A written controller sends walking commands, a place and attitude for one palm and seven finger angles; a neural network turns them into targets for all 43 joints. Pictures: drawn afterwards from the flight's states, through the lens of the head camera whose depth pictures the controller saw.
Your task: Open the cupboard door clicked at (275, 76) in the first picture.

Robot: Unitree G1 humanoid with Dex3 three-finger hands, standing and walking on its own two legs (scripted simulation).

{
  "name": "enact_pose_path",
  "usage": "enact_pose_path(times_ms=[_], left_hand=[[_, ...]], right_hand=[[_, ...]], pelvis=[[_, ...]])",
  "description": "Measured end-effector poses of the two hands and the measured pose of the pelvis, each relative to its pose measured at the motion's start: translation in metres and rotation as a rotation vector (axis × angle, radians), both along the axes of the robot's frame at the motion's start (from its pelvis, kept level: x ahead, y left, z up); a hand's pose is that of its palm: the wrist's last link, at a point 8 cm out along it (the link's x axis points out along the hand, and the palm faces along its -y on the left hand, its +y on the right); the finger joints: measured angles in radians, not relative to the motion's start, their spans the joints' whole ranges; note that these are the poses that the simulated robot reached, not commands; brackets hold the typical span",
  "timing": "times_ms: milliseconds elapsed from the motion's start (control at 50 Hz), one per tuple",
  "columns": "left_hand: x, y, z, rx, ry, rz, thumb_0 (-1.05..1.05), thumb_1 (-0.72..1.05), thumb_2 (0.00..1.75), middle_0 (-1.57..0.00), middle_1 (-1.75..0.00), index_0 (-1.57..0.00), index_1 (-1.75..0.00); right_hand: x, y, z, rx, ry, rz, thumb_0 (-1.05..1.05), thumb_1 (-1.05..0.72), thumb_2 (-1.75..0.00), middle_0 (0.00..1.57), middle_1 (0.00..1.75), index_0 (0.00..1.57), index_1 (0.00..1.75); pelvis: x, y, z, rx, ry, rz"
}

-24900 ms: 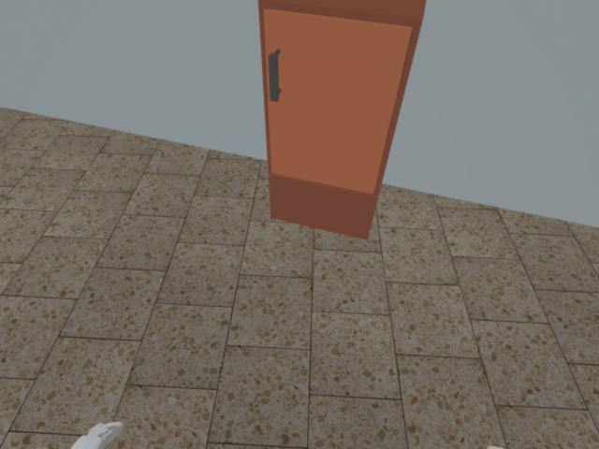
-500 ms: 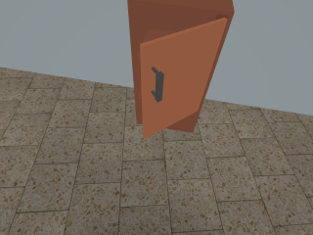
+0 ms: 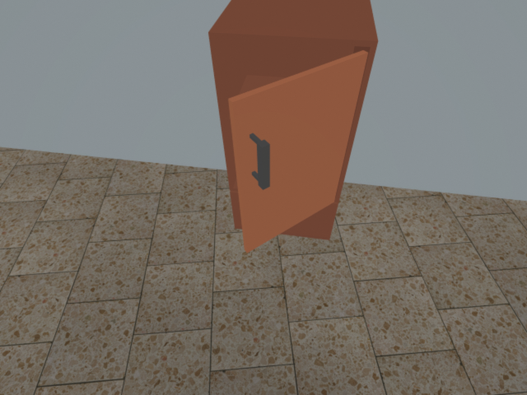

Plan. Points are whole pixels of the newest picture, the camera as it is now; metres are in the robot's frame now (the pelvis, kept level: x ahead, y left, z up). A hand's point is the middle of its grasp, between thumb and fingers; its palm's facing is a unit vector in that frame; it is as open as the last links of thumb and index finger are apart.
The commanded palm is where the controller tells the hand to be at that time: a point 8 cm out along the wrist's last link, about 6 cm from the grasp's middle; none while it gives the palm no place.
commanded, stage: let the arm hang, fingers relaxed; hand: left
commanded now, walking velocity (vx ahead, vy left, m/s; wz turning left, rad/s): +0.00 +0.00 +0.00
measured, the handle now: (259, 161) +0.65 +0.05 -0.06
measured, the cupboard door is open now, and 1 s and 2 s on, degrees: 44 44 44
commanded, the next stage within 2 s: look to check the result in 0.22 s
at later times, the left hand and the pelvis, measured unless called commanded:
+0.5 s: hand out of the picture +0.00 +0.17 -0.18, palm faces +0.04 -0.98 -0.18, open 7.4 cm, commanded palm none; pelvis +0.01 +0.01 +0.00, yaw +0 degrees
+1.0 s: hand out of the picture +0.03 +0.18 -0.17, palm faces +0.02 -0.98 -0.20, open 7.4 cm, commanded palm none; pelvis +0.03 +0.01 +0.00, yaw +0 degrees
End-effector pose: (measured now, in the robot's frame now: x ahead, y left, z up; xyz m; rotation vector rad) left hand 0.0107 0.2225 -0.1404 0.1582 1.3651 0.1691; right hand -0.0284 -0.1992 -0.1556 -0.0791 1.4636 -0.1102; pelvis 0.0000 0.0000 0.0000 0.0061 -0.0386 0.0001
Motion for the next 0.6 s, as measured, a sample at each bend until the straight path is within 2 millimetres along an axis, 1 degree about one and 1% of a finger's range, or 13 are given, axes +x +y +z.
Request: enact_pose_path(times_ms=[120, 300, 440, 600], left_hand=[[-0.001, 0.0, -0.002, -0.009, 0.006, 0.005, 0.01, 0.92, 0.9, -0.2, -0.29, -0.2, -0.3], [-0.012, -0.001, -0.003, -0.024, 0.049, 0.019, 0.0, 0.91, 0.9, -0.2, -0.29, -0.2, -0.3], [-0.015, 0.0, -0.004, -0.031, 0.071, 0.024, 0.0, 0.9, 0.9, -0.2, -0.29, -0.2, -0.3], [-0.008, 0.002, -0.004, -0.032, 0.066, 0.021, 0.0, 0.9, 0.9, -0.2, -0.29, -0.2, -0.3]], right_hand=[[-0.001, 0.001, 0.002, -0.01, 0.003, -0.007, 0.0, -0.91, -0.9, 0.2, 0.3, 0.2, 0.3], [0.002, 0.001, 0.004, -0.021, 0.016, -0.003, 0.0, -0.91, -0.9, 0.2, 0.3, 0.2, 0.3], [0.011, 0.002, 0.005, -0.029, 0.007, 0.0, 0.0, -0.91, -0.9, 0.2, 0.3, 0.2, 0.3], [0.027, 0.004, 0.006, -0.032, -0.017, 0.008, 0.0, -0.91, -0.9, 0.2, 0.3, 0.2, 0.3]], pelvis=[[0.001, 0.001, 0.0, -0.001, 0.0, 0.0], [0.004, 0.005, 0.001, -0.002, 0.008, 0.001], [0.008, 0.007, 0.001, -0.002, 0.012, 0.001], [0.013, 0.01, 0.001, -0.002, 0.014, 0.0]])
